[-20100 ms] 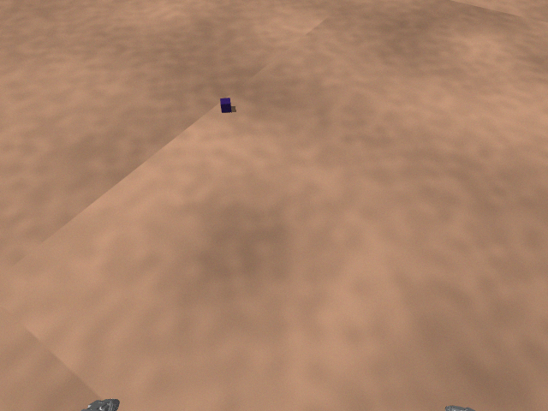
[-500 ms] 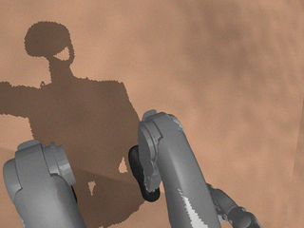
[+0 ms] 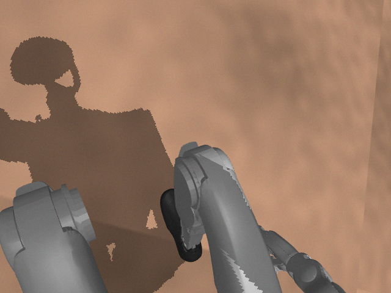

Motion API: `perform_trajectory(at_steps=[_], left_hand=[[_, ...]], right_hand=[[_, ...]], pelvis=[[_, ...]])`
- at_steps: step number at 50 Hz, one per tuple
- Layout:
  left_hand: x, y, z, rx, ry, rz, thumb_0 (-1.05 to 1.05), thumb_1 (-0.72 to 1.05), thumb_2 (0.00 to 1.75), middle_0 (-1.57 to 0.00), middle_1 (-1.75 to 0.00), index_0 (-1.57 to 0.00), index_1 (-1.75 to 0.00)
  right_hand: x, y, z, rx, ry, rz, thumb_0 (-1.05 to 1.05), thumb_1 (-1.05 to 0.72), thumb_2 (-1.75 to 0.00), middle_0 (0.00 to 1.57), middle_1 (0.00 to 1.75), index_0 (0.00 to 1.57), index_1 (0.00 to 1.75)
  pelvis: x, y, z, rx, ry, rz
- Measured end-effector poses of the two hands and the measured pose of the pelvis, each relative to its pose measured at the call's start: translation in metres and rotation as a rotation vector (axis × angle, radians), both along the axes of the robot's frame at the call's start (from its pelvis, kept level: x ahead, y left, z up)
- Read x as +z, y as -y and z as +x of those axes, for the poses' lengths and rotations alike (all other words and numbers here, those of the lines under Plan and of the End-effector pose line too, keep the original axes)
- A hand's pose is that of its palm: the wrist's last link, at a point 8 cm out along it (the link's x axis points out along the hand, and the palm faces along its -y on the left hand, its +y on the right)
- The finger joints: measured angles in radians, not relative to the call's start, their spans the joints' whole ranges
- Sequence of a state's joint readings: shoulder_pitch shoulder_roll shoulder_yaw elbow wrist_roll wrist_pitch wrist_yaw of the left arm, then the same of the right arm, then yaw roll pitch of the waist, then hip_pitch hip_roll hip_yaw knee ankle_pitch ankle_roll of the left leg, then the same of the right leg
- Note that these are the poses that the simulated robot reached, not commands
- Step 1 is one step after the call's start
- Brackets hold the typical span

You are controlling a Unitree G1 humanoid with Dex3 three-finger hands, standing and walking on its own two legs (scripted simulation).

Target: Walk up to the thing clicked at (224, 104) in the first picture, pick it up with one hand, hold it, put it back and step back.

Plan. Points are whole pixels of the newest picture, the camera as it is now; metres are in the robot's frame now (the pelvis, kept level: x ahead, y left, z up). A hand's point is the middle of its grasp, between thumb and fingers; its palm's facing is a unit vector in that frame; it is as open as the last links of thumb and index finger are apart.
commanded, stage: close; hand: left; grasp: from above
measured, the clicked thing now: out of the picture +0.42 +0.36 -0.27
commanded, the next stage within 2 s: settle in 1.50 s
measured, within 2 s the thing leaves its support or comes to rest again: leaves its support in 1.88 s
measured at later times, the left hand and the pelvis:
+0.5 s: hand out of the picture +0.40 +0.35 -0.25, palm faces -0.46 -0.19 -0.87, open 12.3 cm; pelvis +0.00 +0.00 +0.01, yaw +0 degrees
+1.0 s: hand out of the picture +0.41 +0.36 -0.25, palm faces -0.46 -0.19 -0.87, open 10.8 cm; pelvis +0.00 +0.00 +0.01, yaw +0 degrees
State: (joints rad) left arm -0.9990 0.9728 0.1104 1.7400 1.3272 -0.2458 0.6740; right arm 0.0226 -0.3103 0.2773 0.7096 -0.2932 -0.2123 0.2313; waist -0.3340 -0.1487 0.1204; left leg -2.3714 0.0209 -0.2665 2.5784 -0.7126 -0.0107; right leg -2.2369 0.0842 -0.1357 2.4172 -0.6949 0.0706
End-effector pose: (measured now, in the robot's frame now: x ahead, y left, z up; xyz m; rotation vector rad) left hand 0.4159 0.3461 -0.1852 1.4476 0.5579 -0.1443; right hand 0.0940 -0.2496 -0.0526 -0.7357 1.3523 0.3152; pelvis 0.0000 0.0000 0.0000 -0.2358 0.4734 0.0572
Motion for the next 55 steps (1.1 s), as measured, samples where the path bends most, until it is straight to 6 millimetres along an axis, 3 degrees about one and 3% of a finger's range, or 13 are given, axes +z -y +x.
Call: perform_trajectory(at_steps=[13, 25, 34, 44, 55], left_hand=[[-0.006, -0.020, 0.002, 0.079, -0.063, -0.023, 0.00, -0.32, 0.87, -0.22, -0.93, -0.23, -0.91], [-0.003, -0.007, -0.005, -0.026, -0.040, -0.074, 0.00, -0.24, 0.86, -0.28, -0.88, -0.29, -0.87], [0.003, -0.003, -0.003, -0.045, 0.011, -0.009, 0.00, -0.17, 0.82, -0.32, -0.85, -0.33, -0.83], [-0.003, -0.011, 0.006, 0.057, -0.019, -0.005, 0.00, -0.08, 0.73, -0.38, -0.81, -0.40, -0.78], [-0.005, -0.020, -0.001, 0.035, -0.066, -0.041, 0.00, 0.03, 0.69, -0.46, -0.74, -0.50, -0.72]], right_hand=[[0.005, -0.002, -0.009, -0.023, -0.047, -0.002, 0.00, -0.91, -0.90, 0.20, 0.30, 0.20, 0.30], [0.009, 0.001, -0.010, -0.005, -0.068, -0.026, 0.00, -0.90, -0.90, 0.20, 0.30, 0.20, 0.30], [0.008, 0.006, -0.007, 0.020, -0.021, -0.036, 0.00, -0.90, -0.89, 0.20, 0.30, 0.20, 0.30], [0.012, 0.003, -0.014, 0.004, -0.023, -0.023, 0.00, -0.90, -0.89, 0.20, 0.30, 0.20, 0.29], [0.008, 0.000, -0.008, -0.005, -0.068, -0.014, 0.00, -0.90, -0.89, 0.20, 0.30, 0.20, 0.30]], pelvis=[[0.005, 0.000, 0.004, 0.003, -0.013, -0.010], [0.008, 0.002, 0.001, 0.000, 0.006, -0.012], [0.002, 0.001, -0.004, -0.007, 0.021, -0.005], [0.003, -0.001, -0.003, -0.010, 0.004, -0.010], [0.008, 0.001, 0.004, -0.001, -0.008, -0.014]])
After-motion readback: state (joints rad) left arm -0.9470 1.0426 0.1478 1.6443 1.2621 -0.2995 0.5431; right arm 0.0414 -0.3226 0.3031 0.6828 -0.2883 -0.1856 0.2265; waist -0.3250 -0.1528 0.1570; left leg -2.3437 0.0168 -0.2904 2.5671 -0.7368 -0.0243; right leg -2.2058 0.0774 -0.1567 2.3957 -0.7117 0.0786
